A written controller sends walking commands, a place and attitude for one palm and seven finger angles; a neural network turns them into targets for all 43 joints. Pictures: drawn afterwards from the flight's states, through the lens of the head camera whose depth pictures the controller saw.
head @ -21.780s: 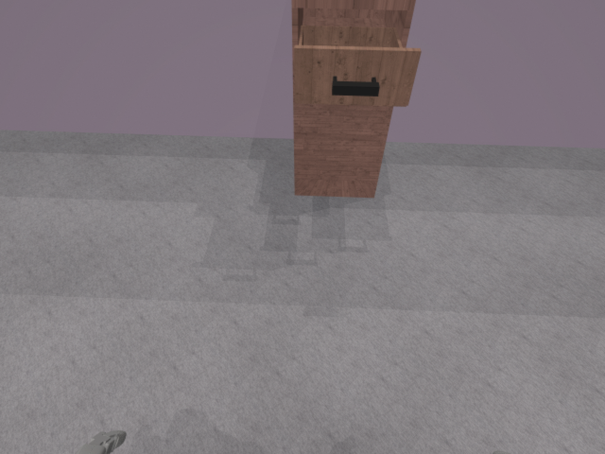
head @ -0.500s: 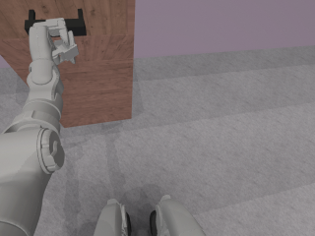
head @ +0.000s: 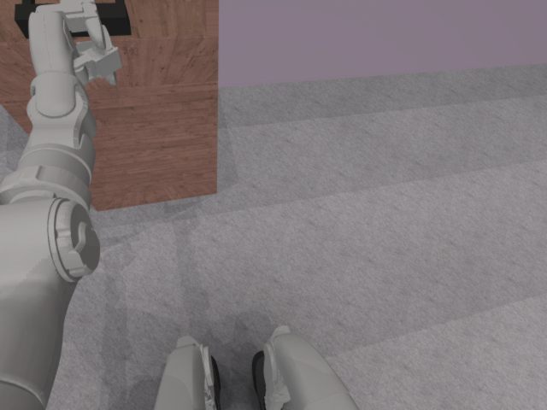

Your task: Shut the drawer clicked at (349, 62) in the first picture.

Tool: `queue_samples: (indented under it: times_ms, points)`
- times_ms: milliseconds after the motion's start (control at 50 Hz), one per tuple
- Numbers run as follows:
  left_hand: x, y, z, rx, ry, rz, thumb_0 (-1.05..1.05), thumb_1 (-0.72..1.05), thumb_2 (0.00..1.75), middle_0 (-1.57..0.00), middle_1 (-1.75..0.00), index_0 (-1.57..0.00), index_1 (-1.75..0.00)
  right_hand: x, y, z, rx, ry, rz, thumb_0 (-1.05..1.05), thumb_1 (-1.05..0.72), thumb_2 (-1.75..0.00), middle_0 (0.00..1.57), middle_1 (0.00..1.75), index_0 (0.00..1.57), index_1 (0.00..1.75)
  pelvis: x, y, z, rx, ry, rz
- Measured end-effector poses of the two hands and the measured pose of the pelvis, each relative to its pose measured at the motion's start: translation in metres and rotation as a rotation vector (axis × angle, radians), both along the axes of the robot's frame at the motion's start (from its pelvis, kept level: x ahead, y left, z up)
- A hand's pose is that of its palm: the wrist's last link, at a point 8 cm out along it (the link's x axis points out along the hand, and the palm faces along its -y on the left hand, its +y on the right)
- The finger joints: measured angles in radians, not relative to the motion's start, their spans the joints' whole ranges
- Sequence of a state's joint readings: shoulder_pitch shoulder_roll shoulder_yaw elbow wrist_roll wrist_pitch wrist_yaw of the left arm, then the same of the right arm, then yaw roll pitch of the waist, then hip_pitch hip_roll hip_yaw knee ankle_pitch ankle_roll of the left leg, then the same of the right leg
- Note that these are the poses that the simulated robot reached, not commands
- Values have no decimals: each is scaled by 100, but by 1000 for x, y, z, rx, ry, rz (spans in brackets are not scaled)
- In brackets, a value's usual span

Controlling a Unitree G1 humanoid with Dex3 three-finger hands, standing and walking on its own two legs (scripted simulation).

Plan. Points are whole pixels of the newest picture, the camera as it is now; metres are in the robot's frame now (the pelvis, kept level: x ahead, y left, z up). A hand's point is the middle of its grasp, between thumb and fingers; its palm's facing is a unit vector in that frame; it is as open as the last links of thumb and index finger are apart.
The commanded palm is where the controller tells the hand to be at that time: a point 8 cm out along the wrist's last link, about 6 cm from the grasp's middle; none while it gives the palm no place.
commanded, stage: pull the fist back off the drawer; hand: left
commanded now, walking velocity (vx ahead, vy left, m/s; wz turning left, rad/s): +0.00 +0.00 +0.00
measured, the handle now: (75, 7) +0.66 +0.17 +0.08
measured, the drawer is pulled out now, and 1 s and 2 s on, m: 0.00 0.00 0.00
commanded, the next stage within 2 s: draw the hand back to the body in 0.36 s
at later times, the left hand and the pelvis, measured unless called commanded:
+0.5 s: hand (116, 55) +0.58 +0.12 +0.08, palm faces +0.08 -1.00 -0.04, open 3.1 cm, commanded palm +0.53 +0.17 +0.10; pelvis +0.05 -0.01 +0.02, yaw -1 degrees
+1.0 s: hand (24, 127) +0.42 +0.17 +0.16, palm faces +0.06 -1.00 -0.07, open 3.3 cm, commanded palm +0.38 +0.23 +0.18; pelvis +0.08 -0.01 +0.08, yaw +1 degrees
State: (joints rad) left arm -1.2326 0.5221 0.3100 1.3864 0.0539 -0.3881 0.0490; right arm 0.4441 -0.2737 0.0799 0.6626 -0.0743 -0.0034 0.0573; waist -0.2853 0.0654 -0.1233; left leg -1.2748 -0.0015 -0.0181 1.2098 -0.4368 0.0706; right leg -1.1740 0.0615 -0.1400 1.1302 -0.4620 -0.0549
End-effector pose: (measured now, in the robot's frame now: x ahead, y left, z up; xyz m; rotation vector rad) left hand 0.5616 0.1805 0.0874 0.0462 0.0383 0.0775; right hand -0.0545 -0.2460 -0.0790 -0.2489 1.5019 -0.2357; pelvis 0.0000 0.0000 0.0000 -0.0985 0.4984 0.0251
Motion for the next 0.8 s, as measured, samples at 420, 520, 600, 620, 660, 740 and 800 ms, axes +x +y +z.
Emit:
queue_samples:
  times_ms: [420, 520, 600, 620, 660, 740, 800]
  points:
    - [-4, -8, -4, -8, 6, 7, 0, 84, 92, -140, -160, -140, -160, 72, -9, 1, 57, -79, -3, 1, -90, -90, 21, 30, 20, 30, 40, -8, 20, 35, -32, -30]
    - [-6, -5, -3, -14, -7, 9, 1, 84, 90, -140, -160, -140, -160, 93, -13, 3, 63, -94, -4, 1, -90, -90, 21, 30, 20, 30, 51, -11, 25, 44, -41, -36]
    - [-22, 7, 10, 1, -51, 22, 2, 86, 90, -140, -160, -139, -160, 114, -14, 10, 79, -136, -29, 1, -90, -90, 20, 30, 20, 30, 64, -11, 36, 55, -66, -52]
    - [-29, 10, 16, 9, -56, 20, 2, 86, 89, -140, -160, -139, -160, 120, -13, 13, 87, -152, -32, 1, -90, -90, 20, 30, 20, 30, 67, -11, 41, 57, -78, -55]
    - [-45, 16, 26, 17, -51, 10, 2, 87, 89, -139, -160, -139, -160, 135, -12, 19, 105, -188, -28, 1, -90, -90, 20, 30, 20, 30, 74, -11, 50, 62, -107, -60]
    - [-77, 30, 42, 0, -26, 11, 2, 88, 89, -140, -160, -139, -160, 172, -11, 33, 117, -284, 10, 1, -90, -90, 20, 30, 20, 30, 84, -12, 64, 67, -165, -52]
    - [-98, 39, 53, -10, -49, 19, 2, 89, 89, -140, -160, -139, -160, 204, -14, 42, 102, -375, 49, 1, -90, -90, 21, 30, 20, 30, 88, -11, 68, 65, -201, -36]
